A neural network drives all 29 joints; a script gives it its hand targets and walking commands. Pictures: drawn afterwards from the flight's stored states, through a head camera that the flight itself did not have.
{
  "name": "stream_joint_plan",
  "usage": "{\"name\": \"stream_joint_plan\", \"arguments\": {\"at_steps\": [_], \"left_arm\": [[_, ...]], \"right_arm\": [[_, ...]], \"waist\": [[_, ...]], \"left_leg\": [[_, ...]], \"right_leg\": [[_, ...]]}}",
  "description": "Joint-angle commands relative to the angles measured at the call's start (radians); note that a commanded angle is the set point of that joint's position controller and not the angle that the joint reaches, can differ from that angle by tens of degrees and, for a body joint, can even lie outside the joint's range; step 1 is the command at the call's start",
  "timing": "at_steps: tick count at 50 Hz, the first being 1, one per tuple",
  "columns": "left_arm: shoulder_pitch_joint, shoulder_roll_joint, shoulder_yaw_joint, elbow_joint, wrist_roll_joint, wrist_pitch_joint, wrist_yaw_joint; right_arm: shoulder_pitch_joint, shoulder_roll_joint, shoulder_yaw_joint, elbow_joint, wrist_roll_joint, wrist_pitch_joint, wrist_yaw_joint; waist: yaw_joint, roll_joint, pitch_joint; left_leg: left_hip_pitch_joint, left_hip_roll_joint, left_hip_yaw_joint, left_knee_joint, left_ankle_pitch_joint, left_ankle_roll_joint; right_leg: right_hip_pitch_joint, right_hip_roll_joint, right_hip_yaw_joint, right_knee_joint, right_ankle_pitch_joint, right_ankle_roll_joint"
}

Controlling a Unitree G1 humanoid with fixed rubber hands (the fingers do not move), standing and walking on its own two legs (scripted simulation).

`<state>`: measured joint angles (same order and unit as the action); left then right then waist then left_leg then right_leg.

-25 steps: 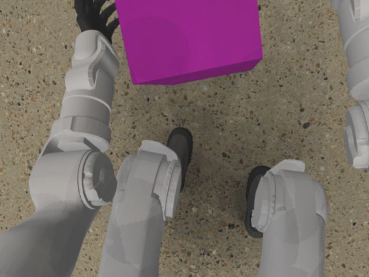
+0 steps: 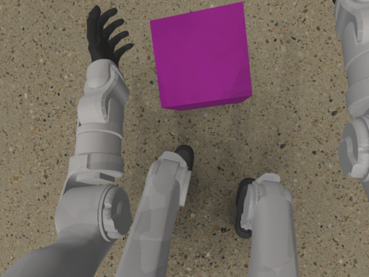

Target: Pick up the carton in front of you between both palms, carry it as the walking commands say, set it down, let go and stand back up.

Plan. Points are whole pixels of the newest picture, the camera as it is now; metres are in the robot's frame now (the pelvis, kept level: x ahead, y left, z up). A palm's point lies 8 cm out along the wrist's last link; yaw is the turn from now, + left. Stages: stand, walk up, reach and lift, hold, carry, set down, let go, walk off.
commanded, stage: set down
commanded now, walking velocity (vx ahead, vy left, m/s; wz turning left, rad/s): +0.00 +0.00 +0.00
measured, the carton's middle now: (204, 68) +0.52 +0.08 -0.38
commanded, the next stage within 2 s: let go in 0.38 s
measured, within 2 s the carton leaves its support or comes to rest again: neither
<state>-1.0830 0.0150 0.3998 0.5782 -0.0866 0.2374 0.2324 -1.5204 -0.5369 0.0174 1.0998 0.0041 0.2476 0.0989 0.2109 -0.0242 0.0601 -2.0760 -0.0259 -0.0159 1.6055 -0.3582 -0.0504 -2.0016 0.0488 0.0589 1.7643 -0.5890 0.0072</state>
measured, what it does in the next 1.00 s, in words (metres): rises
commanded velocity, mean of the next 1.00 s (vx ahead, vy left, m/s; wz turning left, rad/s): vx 0.00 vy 0.00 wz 0.00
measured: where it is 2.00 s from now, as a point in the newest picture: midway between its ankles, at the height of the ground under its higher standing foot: (211, 200)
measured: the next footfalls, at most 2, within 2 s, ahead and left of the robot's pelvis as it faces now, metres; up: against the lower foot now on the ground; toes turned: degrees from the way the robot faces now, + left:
none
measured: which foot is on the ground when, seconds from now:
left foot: down 0.00-1.00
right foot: down 0.00-1.00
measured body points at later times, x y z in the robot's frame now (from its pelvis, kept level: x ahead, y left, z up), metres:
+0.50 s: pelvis +0.03 -0.01 +0.13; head +0.34 -0.01 +0.45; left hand +0.47 +0.23 +0.03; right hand +0.62 -0.14 +0.03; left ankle +0.14 +0.13 -0.47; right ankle +0.06 -0.12 -0.47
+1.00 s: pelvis +0.09 +0.02 +0.23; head +0.26 +0.01 +0.65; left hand +0.34 +0.25 +0.15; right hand +0.42 -0.18 +0.13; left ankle +0.14 +0.13 -0.47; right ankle +0.06 -0.12 -0.47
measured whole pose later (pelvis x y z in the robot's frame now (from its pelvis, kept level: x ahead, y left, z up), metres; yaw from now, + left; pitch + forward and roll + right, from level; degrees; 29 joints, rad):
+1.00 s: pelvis +0.09 +0.02 +0.23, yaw -4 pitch +23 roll -1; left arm -0.05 0.18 0.06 0.39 0.00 0.08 -0.10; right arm -0.32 -0.17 -0.18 0.61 -0.08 0.07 -0.07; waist 0.14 0.03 -0.02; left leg -0.89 0.00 -0.01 0.72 -0.23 0.00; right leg -0.79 0.03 0.08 0.75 -0.36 0.03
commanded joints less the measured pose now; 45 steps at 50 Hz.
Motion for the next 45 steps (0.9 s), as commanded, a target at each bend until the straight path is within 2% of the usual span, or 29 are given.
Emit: {"name": "stream_joint_plan", "arguments": {"at_steps": [1,8,18,22,27,31,34,38,41,45], "left_arm": [[-0.13,0.102,0.016,-0.155,0.01,-0.006,-0.004],[-0.074,0.083,0.02,-0.185,0.017,0.016,-0.025],[-0.011,0.053,0.045,-0.185,0.071,0.015,-0.052],[0.034,0.024,0.045,-0.179,0.11,-0.003,-0.075],[0.227,0.013,0.013,-0.203,0.167,-0.042,-0.13],[0.401,0.058,-0.035,-0.246,0.201,-0.075,-0.196],[0.493,0.109,-0.081,-0.259,0.198,-0.09,-0.248],[0.656,0.165,-0.151,-0.238,0.171,-0.104,-0.305],[0.776,0.193,-0.206,-0.223,0.146,-0.127,-0.331],[0.929,0.223,-0.294,-0.241,0.101,-0.161,-0.34]], "right_arm": [[-0.309,-0.081,-0.016,-0.148,-0.01,-0.003,0.006],[-0.259,-0.065,-0.042,-0.177,-0.034,0.016,0.016],[-0.182,-0.035,-0.101,-0.147,-0.076,0.011,0.039],[-0.096,-0.003,-0.15,-0.127,-0.11,-0.006,0.041],[0.127,0.084,-0.223,-0.218,-0.161,-0.036,0.0],[0.336,0.198,-0.267,-0.369,-0.182,-0.061,-0.076],[0.455,0.275,-0.272,-0.478,-0.18,-0.077,-0.139],[0.651,0.319,-0.257,-0.575,-0.163,-0.103,-0.188],[0.786,0.326,-0.247,-0.6,-0.145,-0.128,-0.2],[0.955,0.309,-0.221,-0.603,-0.103,-0.172,-0.19]], "waist": [[0.066,-0.245,-1.163],[0.058,-0.255,-1.159],[0.056,-0.215,-1.081],[0.035,-0.182,-1.062],[0.014,-0.158,-1.166],[-0.005,-0.162,-1.19],[-0.015,-0.157,-1.102],[-0.031,-0.108,-0.901],[-0.041,-0.072,-0.761],[-0.057,-0.024,-0.633]], "left_leg": [[0.776,-0.055,0.152,-0.119,0.362,-0.025],[0.839,-0.057,0.152,-0.241,0.393,-0.026],[0.971,-0.051,0.141,-0.432,0.445,-0.033],[1.047,-0.049,0.138,-0.492,0.484,-0.036],[1.169,-0.048,0.141,-0.557,0.599,-0.027],[1.203,-0.048,0.14,-0.622,0.586,-0.007],[1.257,-0.043,0.128,-0.682,0.521,0.011],[1.421,-0.026,0.093,-0.762,0.421,0.023],[1.53,-0.014,0.067,-0.818,0.353,0.022],[1.668,-0.003,0.034,-0.878,0.338,0.016]], "right_leg": [[0.552,0.041,-0.074,-0.251,0.286,-0.013],[0.686,0.044,-0.071,-0.38,0.35,-0.006],[0.815,0.045,-0.055,-0.584,0.416,-0.006],[0.85,0.047,-0.05,-0.663,0.466,-0.007],[0.987,0.057,-0.041,-0.746,0.632,0.006],[1.14,0.054,-0.03,-0.811,0.742,0.024],[1.183,0.05,-0.029,-0.882,0.674,0.035],[1.142,0.046,-0.05,-0.995,0.429,0.036],[1.142,0.042,-0.057,-1.059,0.31,0.028],[1.187,0.037,-0.063,-1.111,0.262,0.013]]}}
